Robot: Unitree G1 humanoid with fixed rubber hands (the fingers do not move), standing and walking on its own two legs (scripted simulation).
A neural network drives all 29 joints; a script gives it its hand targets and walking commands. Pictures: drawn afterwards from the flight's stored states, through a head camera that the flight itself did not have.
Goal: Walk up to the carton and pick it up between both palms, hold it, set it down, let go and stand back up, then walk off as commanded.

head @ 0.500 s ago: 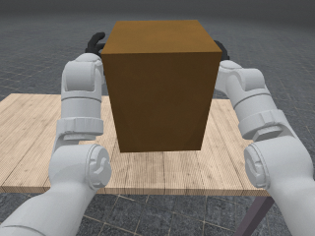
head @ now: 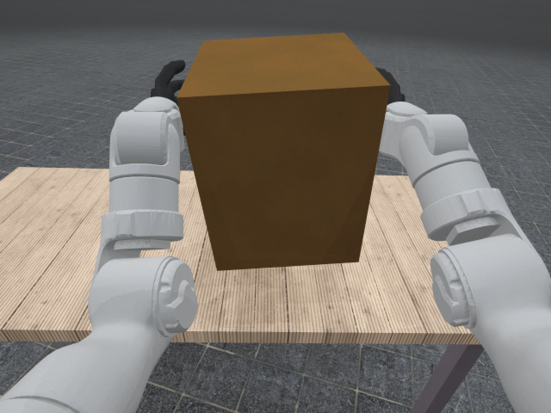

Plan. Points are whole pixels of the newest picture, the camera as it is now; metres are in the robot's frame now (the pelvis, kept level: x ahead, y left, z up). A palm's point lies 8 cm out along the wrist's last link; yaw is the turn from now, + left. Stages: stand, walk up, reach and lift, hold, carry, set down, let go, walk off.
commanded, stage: hold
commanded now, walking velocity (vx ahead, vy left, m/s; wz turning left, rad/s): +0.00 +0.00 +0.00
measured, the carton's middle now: (280, 151) +0.37 +0.00 +0.27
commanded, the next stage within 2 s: none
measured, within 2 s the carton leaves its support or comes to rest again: neither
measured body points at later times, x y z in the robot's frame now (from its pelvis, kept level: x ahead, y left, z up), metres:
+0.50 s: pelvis +0.00 -0.01 +0.00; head -0.10 +0.02 +0.44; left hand +0.38 +0.15 +0.32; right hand +0.38 -0.14 +0.31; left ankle +0.04 +0.10 -0.75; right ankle -0.01 -0.10 -0.75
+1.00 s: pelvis +0.00 +0.00 +0.00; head -0.10 +0.02 +0.44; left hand +0.38 +0.15 +0.32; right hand +0.38 -0.15 +0.32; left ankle +0.04 +0.10 -0.75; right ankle -0.01 -0.10 -0.75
